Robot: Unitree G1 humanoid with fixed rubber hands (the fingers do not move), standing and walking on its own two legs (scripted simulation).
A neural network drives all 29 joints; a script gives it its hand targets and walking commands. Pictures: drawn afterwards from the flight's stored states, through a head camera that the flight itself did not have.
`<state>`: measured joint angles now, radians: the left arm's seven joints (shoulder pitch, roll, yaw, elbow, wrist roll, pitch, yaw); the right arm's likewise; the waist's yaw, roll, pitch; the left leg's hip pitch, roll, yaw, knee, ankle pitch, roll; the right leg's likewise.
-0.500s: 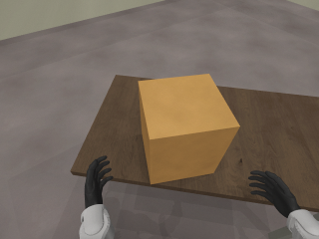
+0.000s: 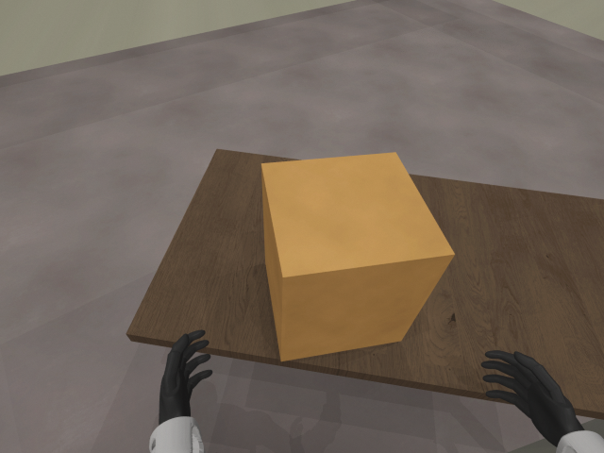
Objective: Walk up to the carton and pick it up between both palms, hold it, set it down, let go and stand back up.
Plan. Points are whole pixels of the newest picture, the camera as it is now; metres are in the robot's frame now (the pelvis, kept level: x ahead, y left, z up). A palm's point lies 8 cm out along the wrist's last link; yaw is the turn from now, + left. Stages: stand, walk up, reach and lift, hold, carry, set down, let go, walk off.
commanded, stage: set down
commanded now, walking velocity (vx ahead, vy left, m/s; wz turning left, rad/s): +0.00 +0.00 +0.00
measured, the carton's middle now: (336, 259) +0.41 +0.01 +0.01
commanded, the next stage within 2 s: let go in 2.00 s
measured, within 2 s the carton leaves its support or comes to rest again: neither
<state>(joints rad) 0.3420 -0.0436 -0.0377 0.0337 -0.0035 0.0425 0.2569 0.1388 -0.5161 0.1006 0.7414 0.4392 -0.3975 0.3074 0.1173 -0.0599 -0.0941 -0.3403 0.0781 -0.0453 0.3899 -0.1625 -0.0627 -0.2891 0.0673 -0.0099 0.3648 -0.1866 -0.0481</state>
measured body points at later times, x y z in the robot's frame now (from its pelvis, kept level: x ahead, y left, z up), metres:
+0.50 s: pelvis +0.00 +0.00 +0.00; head +0.00 +0.03 +0.45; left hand +0.16 +0.21 -0.05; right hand +0.21 -0.25 -0.04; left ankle +0.02 +0.16 -0.74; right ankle -0.01 -0.09 -0.74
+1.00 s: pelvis +0.01 +0.01 +0.00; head +0.02 +0.04 +0.45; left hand +0.15 +0.23 -0.07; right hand +0.21 -0.22 -0.06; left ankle +0.02 +0.16 -0.74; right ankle -0.01 -0.09 -0.74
